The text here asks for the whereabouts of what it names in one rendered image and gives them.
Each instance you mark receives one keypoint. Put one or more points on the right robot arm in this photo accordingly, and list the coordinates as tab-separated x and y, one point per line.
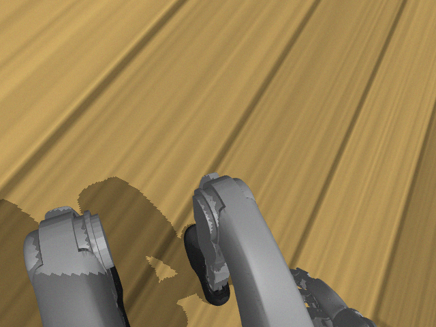
351	318

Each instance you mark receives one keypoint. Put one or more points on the right robot foot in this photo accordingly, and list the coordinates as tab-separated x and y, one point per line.
197	261

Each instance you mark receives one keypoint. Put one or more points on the right robot hand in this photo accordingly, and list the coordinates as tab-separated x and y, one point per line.
324	303

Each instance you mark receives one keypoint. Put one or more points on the left robot foot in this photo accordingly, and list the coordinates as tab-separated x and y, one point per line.
119	291

